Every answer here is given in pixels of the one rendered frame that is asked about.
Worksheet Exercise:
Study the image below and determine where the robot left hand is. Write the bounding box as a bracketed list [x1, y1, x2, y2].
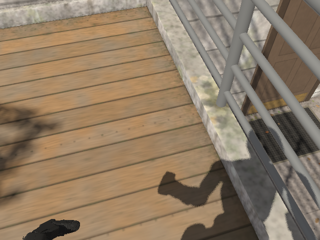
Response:
[22, 219, 80, 240]

